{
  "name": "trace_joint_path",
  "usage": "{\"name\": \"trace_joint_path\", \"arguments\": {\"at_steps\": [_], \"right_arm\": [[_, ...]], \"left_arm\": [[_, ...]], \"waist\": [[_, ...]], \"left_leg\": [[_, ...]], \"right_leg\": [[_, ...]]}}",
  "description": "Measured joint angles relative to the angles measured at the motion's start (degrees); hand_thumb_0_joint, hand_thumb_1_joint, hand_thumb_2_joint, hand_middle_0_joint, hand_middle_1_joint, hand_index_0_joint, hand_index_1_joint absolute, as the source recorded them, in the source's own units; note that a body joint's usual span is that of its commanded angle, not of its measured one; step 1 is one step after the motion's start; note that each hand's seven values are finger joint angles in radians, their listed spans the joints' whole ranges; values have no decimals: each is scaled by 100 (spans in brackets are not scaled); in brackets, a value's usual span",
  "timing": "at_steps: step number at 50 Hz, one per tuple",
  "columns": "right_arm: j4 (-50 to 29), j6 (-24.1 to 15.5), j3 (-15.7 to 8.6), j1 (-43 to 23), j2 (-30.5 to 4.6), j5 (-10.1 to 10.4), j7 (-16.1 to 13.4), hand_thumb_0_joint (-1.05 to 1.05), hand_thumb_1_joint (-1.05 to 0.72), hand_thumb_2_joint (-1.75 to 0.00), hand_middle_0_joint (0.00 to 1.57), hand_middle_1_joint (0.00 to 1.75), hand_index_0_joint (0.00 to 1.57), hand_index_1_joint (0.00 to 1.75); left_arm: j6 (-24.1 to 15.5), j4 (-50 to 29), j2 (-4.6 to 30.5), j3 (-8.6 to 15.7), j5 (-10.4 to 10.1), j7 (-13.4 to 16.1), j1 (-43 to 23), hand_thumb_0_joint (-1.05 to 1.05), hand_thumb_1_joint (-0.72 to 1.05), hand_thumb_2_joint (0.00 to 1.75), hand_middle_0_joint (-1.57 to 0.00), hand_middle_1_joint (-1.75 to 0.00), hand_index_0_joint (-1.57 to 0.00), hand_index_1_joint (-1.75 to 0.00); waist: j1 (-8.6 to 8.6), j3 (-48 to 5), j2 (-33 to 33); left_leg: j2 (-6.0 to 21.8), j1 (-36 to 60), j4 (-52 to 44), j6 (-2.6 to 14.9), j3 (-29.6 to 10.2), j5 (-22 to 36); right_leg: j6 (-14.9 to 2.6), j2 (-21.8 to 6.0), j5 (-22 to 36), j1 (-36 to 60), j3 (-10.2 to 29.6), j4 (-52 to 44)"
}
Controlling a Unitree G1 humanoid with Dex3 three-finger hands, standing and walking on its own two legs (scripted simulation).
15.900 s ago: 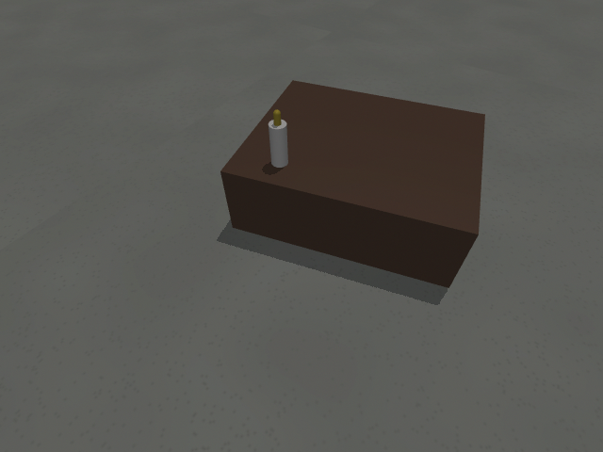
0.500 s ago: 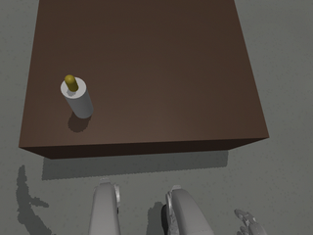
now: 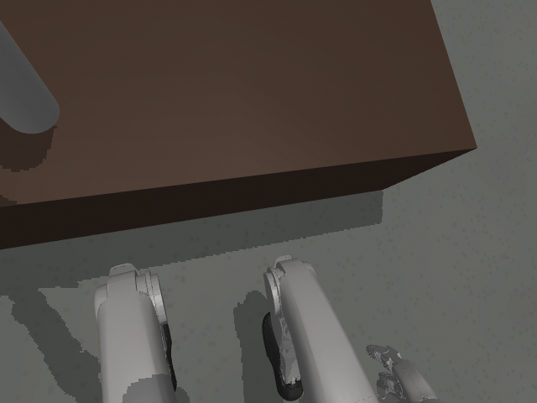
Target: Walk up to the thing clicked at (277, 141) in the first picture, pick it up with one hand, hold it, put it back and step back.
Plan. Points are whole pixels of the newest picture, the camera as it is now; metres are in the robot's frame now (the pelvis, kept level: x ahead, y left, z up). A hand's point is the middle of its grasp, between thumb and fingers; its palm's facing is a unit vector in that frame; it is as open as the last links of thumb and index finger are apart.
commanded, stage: close in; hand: left
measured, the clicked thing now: out of the picture +0.53 +0.30 -0.01
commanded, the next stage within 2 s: close in 0.44 s
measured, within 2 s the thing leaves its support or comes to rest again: neither
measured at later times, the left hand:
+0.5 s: hand out of the picture +0.51 +0.30 -0.02, palm faces +0.30 -0.95 +0.02, open 17.7 cm
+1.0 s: hand (3, 86) +0.52 +0.29 -0.03, palm faces +0.31 -0.95 +0.00, open 16.6 cm
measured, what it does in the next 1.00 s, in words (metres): stands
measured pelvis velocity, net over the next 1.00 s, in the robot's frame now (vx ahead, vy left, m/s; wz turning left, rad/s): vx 0.00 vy -0.01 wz -0.03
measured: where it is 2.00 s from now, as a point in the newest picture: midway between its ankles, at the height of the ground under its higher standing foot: (225, 369)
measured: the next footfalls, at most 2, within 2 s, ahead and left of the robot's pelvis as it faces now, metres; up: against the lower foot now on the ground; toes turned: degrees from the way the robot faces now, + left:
none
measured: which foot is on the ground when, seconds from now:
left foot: down 0.00-1.00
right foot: down 0.00-1.00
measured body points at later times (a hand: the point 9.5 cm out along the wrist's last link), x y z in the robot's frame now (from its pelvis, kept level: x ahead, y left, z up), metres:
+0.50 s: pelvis -0.01 -0.01 -0.03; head +0.21 +0.05 +0.36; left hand +0.49 +0.35 -0.02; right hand +0.06 -0.28 -0.14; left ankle +0.10 +0.15 -0.42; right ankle +0.06 -0.14 -0.42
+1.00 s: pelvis +0.00 -0.01 -0.03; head +0.23 +0.05 +0.35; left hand +0.49 +0.34 -0.03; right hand +0.09 -0.27 -0.16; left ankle +0.10 +0.15 -0.42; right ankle +0.06 -0.14 -0.42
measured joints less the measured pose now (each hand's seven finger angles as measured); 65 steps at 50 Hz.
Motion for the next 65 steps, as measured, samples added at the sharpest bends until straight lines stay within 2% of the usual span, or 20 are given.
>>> {"name": "trace_joint_path", "arguments": {"at_steps": [4,9,13,15,20,24,27,33,42,55,60,65], "right_arm": [[-68,141,26,18,-25,0,77,1,-90,-89,20,30,21,30],[-57,380,-24,70,0,-19,118,1,-91,-89,20,30,21,30],[19,532,-142,105,37,4,99,1,-92,-89,20,30,20,30],[53,569,-180,111,42,44,72,1,-92,-89,20,30,20,30],[92,539,-204,108,-36,185,8,1,-93,-89,20,30,20,30],[28,512,-211,104,-124,290,-16,1,-94,-89,20,30,20,30],[7,488,-244,85,-160,317,-23,1,-93,-89,20,30,20,30],[58,478,-346,-23,-141,263,-30,1,-93,-89,20,30,20,30],[123,472,-365,-242,-49,203,-34,0,-93,-89,20,30,20,30],[38,556,-308,-130,-10,285,11,0,-94,-89,20,30,20,30],[96,565,-303,-158,-17,249,-24,1,-94,-89,20,30,20,30],[110,563,-288,-180,-40,229,-55,1,-94,-89,20,30,20,30]], "left_arm": [[3,-72,-95,-8,101,292,-130,-1,-61,4,-2,-8,-4,-6],[213,-632,-357,106,312,848,-99,-1,-61,3,-3,-9,-5,-6],[426,-1064,-485,-18,467,1221,9,-2,-61,3,-3,-9,-6,-6],[502,-1154,-497,-165,450,1306,61,-2,-61,2,-4,-9,-6,-6],[611,-1075,-525,-440,204,1203,176,-1,-61,1,-5,-8,-7,-5],[633,-1042,-617,-463,7,1035,263,-1,-61,1,-5,-7,-8,-4],[626,-1123,-741,-449,-54,1016,319,-1,-61,0,-5,-6,-8,-3],[603,-1490,-976,-507,43,1217,406,-1,-61,0,-6,-5,-9,-2],[618,-1600,-985,-769,86,1326,278,-1,-61,2,-16,-11,-17,-9],[635,-1672,-1151,-681,-19,1281,581,-1,-56,14,-33,-27,-35,-25],[567,-1737,-1078,-686,30,1344,491,-1,-51,21,-41,-35,-43,-33],[584,-1513,-844,-793,104,1344,283,-1,-46,30,-50,-45,-51,-43]], "waist": [[-62,99,-27],[-67,187,-85],[-27,165,-25],[3,126,27],[78,7,179],[113,-38,181],[147,-34,98],[214,15,-71],[246,56,13],[334,53,31],[303,100,-52],[234,126,-38]], "left_leg": [[25,-369,398,-46,-99,29],[40,-628,690,-109,-180,71],[27,-635,726,-159,-211,89],[35,-582,686,-170,-219,89],[73,-449,544,-147,-235,71],[107,-406,491,-142,-235,51],[119,-408,495,-166,-234,35],[94,-449,559,-231,-243,-4],[81,-407,628,-232,-252,-94],[116,-436,666,-218,-237,-82],[96,-490,735,-234,-270,-40],[84,-527,779,-226,-299,-16]], "right_leg": [[-7,81,-6,-378,-26,439],[-27,145,7,-669,-48,786],[-67,144,6,-695,-72,859],[-82,149,16,-656,-84,822],[-107,173,58,-542,-117,646],[-116,199,73,-516,-119,575],[-127,209,63,-529,-114,584],[-156,189,-10,-567,-116,675],[-151,179,-113,-496,-120,727],[-145,215,-77,-564,-93,781],[-152,215,-53,-619,-115,865],[-142,219,-31,-640,-133,895]]}}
